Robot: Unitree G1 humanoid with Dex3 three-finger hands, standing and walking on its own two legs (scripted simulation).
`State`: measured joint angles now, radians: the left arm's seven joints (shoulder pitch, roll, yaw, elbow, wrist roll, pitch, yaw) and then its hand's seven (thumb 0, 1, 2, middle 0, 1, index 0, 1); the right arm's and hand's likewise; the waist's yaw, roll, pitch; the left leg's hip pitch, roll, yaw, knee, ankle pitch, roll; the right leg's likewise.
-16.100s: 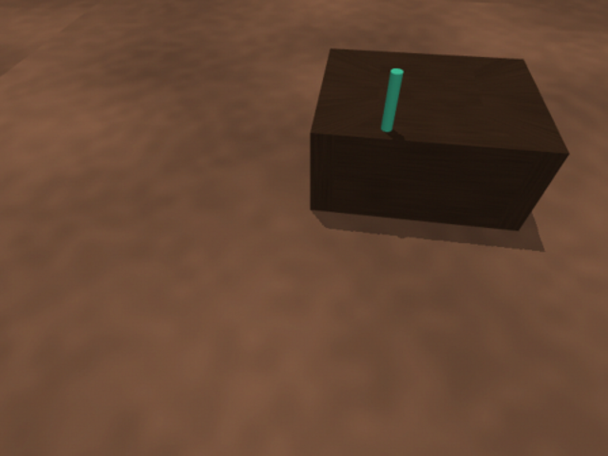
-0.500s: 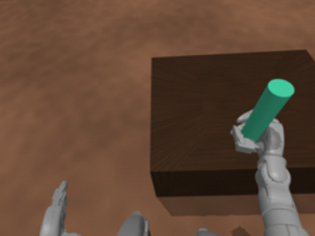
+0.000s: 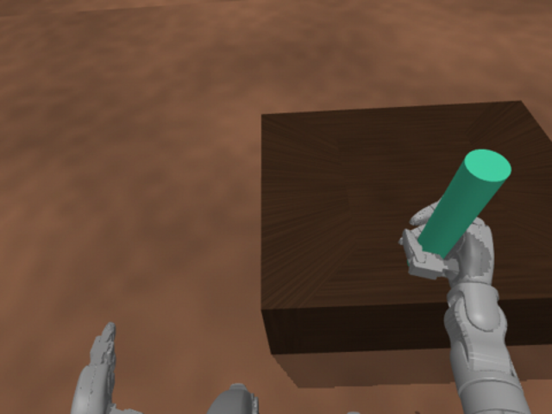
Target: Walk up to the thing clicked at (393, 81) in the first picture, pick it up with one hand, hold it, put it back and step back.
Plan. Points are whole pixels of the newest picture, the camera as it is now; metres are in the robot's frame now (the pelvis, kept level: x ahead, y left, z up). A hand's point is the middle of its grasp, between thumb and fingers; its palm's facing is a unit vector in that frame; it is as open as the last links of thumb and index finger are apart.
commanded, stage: hold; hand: right
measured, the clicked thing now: (447, 224) +0.34 -0.19 +0.11
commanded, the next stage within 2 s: none
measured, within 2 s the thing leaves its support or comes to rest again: neither
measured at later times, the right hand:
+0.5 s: hand (425, 240) +0.34 -0.17 +0.07, palm faces +0.14 +0.99 +0.01, open 5.5 cm
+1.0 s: hand (433, 247) +0.33 -0.18 +0.07, palm faces +0.16 +0.99 +0.00, open 5.5 cm
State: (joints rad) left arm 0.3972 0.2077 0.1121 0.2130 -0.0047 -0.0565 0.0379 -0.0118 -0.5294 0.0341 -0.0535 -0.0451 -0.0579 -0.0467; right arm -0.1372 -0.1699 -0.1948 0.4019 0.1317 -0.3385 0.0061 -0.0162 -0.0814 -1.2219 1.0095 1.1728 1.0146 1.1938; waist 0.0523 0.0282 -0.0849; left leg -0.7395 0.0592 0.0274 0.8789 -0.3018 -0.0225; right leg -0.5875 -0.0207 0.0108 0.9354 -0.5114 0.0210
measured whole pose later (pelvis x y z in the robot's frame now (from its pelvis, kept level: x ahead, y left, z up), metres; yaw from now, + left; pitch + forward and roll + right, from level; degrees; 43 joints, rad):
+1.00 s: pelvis +0.00 +0.00 +0.01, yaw +0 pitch +6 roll +0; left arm 0.33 0.20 0.10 0.36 -0.01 -0.07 0.04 -0.01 -0.53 0.04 -0.05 -0.05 -0.06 -0.05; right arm -0.09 -0.17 -0.16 0.38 0.14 -0.35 0.00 -0.02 -0.08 -1.22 1.01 1.17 1.01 1.20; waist 0.03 0.02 -0.06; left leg -0.63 0.06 0.03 0.78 -0.27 -0.03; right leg -0.48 -0.01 0.01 0.84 -0.47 0.02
